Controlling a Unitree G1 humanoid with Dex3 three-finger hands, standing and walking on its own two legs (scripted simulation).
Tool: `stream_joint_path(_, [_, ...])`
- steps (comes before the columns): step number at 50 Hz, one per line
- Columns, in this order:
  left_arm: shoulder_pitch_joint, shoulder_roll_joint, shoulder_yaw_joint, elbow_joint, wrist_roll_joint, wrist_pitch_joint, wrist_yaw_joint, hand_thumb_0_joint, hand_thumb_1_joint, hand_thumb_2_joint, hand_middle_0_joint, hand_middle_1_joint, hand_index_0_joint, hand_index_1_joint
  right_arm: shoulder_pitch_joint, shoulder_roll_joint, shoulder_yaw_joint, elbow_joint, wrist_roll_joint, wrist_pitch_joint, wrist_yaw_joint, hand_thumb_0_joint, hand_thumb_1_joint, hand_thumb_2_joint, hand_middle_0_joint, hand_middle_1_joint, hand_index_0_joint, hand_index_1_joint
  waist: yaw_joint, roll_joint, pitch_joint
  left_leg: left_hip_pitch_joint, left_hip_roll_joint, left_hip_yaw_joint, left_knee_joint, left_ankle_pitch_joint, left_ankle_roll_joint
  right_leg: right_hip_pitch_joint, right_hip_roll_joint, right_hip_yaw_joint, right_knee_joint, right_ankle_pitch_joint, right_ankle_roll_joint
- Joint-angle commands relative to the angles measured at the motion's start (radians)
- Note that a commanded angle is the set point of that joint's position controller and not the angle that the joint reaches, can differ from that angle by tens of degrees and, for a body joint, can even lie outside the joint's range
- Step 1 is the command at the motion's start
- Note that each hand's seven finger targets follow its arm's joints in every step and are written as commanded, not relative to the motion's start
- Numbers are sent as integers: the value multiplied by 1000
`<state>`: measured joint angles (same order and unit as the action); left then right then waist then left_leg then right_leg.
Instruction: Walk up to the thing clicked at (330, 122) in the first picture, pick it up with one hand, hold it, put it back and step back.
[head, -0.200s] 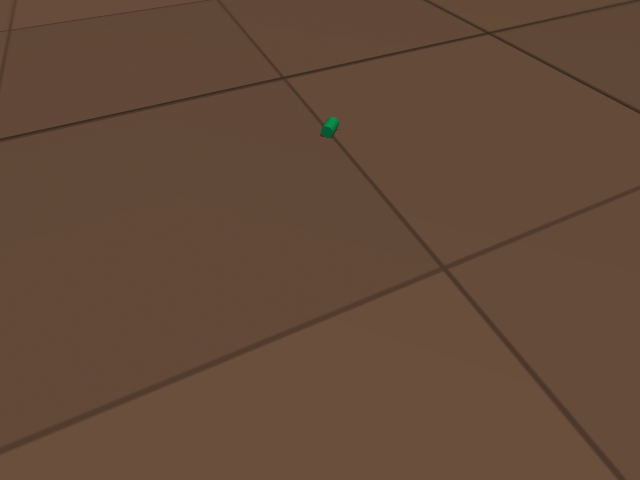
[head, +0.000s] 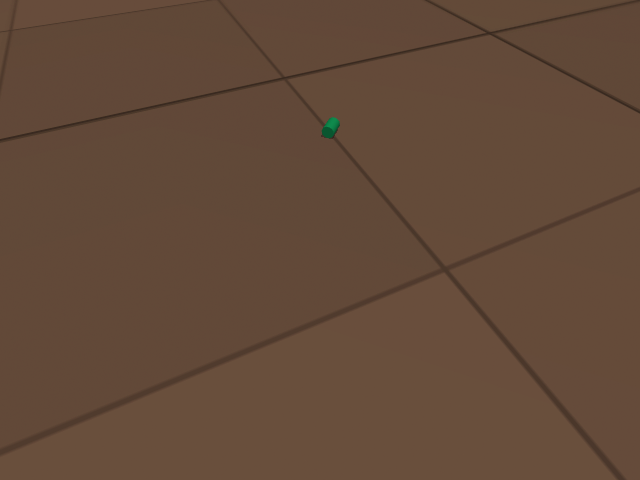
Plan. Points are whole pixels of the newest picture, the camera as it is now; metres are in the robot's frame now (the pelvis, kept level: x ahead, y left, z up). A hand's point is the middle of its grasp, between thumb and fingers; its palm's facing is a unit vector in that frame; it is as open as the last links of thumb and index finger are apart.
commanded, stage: stand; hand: left
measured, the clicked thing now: (330, 127) +1.96 -0.03 -0.75
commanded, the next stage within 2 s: walk up in 0.92 s
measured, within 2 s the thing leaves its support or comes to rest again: neither
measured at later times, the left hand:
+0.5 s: hand out of the picture +0.08 +0.25 -0.15, palm faces -0.03 -0.94 -0.34, open 7.4 cm
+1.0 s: hand out of the picture +0.09 +0.26 -0.15, palm faces +0.05 -0.95 -0.31, open 7.4 cm
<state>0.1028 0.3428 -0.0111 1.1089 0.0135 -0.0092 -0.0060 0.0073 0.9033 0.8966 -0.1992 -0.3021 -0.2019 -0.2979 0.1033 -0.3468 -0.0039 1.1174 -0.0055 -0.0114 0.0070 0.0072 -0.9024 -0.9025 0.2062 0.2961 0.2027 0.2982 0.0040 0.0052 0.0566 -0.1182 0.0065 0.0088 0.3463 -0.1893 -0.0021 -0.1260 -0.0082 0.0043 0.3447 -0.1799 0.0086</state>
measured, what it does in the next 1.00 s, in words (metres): stands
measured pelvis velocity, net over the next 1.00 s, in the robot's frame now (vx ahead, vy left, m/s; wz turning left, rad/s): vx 0.01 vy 0.00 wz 0.09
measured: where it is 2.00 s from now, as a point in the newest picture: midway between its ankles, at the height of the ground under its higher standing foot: (311, 386)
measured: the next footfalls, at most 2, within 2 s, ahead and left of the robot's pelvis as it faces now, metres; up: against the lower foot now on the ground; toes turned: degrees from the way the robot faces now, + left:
left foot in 1.20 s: +0.15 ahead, +0.18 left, +0.00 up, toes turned +23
right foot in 1.72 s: +0.55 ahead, -0.05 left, +0.00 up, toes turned +29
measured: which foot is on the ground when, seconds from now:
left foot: down 0.00-0.98, up 1.00-1.00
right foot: down 0.00-1.00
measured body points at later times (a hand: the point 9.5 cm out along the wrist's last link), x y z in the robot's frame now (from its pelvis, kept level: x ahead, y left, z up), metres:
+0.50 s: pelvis +0.00 +0.00 +0.00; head +0.01 +0.00 +0.45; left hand +0.08 +0.30 -0.13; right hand +0.08 -0.30 -0.13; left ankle +0.00 +0.12 -0.75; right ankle +0.01 -0.12 -0.75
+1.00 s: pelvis +0.01 +0.00 +0.00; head +0.02 +0.01 +0.45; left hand +0.09 +0.31 -0.12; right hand +0.09 -0.31 -0.13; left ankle +0.00 +0.12 -0.74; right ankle +0.00 -0.12 -0.74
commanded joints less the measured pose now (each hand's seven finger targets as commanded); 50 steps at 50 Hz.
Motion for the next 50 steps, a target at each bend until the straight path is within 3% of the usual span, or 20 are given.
stream_joint_path(1, [-44,206,47,-61,-6,-24,15,0,900,900,-200,-300,-200,-300,-36,-207,-37,-63,-4,-22,-16,0,-900,-900,200,300,200,300,-6,-4,-96,25,123,-96,-52,145,27,24,-117,89,-43,151,-33])
stream_joint_path(12, [-43,209,49,-61,-3,-21,15,0,900,900,-200,-300,-200,-300,-39,-209,-37,-63,-4,-22,-16,0,-900,-900,200,300,200,300,-3,-11,-83,25,124,-99,-66,120,25,16,-117,86,-51,111,-35])
stream_joint_path(20, [-39,207,48,-60,-5,-24,15,0,900,900,-200,-300,-200,-300,-33,-210,-38,-61,-4,-23,-16,0,-900,-900,200,300,200,300,-6,-5,-87,31,120,-97,-61,154,27,22,-118,82,-52,150,-32])
stream_joint_path(30, [-36,212,51,-55,-6,-20,14,0,900,900,-200,-300,-200,-300,-29,-205,-35,-59,-4,-20,-15,0,-900,-900,200,300,200,300,-5,-3,-62,13,117,-100,-76,99,24,14,-117,86,-64,93,-36])
stream_joint_path(45, [-27,215,49,-59,-3,-22,16,0,900,900,-200,-300,-200,-300,-31,-211,-35,-63,-3,-20,-16,0,-900,-900,200,300,200,300,-2,-10,-89,34,121,-99,-62,157,29,30,-121,82,-60,153,-33])
stream_joint_path(46, [-69,386,178,-191,41,-33,-32,0,900,900,-200,-300,-200,-300,83,-385,-115,-120,11,-40,5,0,-900,-900,200,300,200,300,26,-121,-161,-211,132,-264,7,-339,77,166,-115,30,66,-421,-68])
stream_joint_path(47, [-76,397,189,-204,64,-30,-50,0,900,900,-200,-300,-200,-300,27,-385,-112,-140,-3,-43,18,0,-900,-900,200,300,200,300,47,-119,-57,-431,103,-244,16,-430,46,204,-154,83,51,-593,-95])
stream_joint_path(48, [36,391,194,-216,59,-29,-63,0,900,900,-200,-300,-200,-300,-84,-363,-103,-198,-13,-52,26,0,-900,-900,200,300,200,300,123,-96,-64,-545,39,-117,113,-336,3,298,-238,138,-28,-638,-136])
stream_joint_path(49, [92,402,205,-208,46,-26,-67,0,900,900,-200,-300,-200,-300,-161,-302,-97,-255,-23,-54,28,0,-900,-900,200,300,200,300,167,-224,-38,-707,-48,79,342,-200,-30,391,-371,245,-204,-687,-188])
stream_joint_path(50, [24,407,215,-243,36,-25,-67,0,900,900,-200,-300,-200,-300,-133,-292,-104,-254,-28,-55,26,0,-900,-900,200,300,200,300,152,-291,-33,-733,44,74,490,-267,-4,345,-480,305,-250,-592,-230])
